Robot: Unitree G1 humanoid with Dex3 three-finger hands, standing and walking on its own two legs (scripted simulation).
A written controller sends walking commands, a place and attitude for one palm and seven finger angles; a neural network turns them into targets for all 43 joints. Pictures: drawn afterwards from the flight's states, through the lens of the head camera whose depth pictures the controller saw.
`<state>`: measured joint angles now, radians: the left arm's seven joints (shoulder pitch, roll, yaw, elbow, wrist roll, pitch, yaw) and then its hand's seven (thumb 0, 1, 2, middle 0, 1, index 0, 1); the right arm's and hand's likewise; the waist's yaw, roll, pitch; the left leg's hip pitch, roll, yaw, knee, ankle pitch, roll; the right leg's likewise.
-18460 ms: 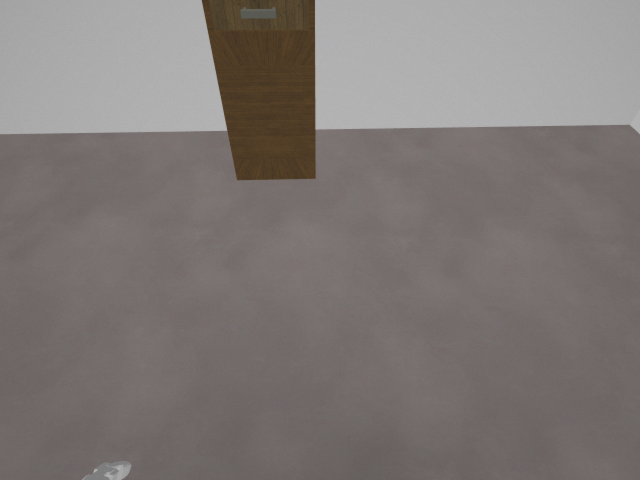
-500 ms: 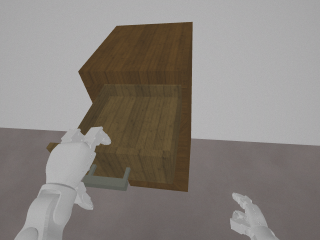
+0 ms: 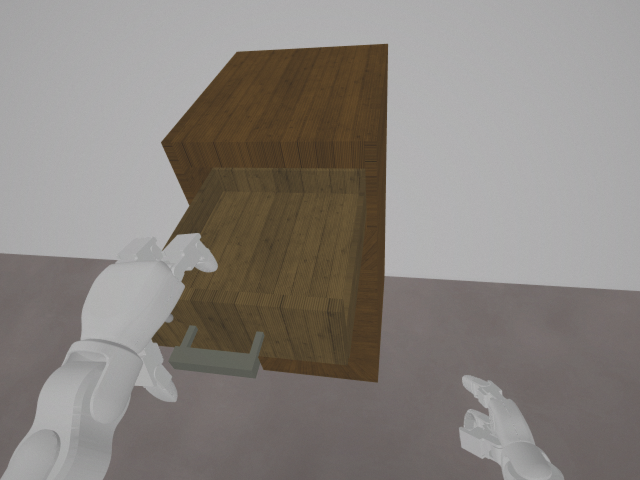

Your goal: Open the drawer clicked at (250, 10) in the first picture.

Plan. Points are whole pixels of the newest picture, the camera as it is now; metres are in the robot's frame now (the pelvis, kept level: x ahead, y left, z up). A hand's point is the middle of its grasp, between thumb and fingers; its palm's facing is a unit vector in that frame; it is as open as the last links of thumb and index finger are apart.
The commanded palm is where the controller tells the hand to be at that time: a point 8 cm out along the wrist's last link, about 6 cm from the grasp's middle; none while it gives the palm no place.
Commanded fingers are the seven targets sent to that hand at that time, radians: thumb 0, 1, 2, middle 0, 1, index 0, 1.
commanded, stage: draw the hand back to the body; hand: left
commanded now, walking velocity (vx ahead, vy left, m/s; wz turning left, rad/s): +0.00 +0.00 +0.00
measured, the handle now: (219, 348) +0.27 +0.20 +0.00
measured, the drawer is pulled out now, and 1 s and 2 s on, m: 0.30 0.30 0.30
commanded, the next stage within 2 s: step back with the hand held close in 1.52 s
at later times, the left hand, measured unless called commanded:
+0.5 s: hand (129, 339) +0.21 +0.24 +0.14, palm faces +0.10 -0.11 -0.99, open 13.8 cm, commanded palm +0.17 +0.24 +0.20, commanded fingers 0.00 -0.50 0.30 -0.30 -1.20 -0.30 -1.20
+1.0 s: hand (138, 304) +0.22 +0.22 +0.18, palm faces +0.34 -0.85 -0.40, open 11.5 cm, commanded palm +0.17 +0.27 +0.19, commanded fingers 0.00 0.38 0.68 -0.24 -0.64 -0.24 -0.64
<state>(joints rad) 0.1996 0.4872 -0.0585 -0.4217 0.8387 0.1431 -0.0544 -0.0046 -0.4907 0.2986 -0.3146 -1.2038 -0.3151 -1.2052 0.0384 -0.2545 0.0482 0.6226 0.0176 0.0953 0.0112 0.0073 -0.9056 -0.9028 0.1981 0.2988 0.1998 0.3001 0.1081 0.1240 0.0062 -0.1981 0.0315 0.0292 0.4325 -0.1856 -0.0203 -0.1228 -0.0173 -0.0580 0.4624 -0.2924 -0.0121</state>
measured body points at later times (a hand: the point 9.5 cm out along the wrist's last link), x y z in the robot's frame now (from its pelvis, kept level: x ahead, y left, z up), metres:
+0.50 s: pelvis +0.01 +0.01 +0.00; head +0.01 -0.04 +0.45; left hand +0.20 +0.24 +0.19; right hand +0.24 -0.19 -0.09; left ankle +0.03 +0.14 -0.74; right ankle -0.02 -0.11 -0.74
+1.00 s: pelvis +0.03 +0.00 +0.00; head +0.02 -0.02 +0.45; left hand +0.20 +0.26 +0.20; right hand +0.21 -0.22 -0.09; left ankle +0.03 +0.14 -0.74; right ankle -0.02 -0.11 -0.74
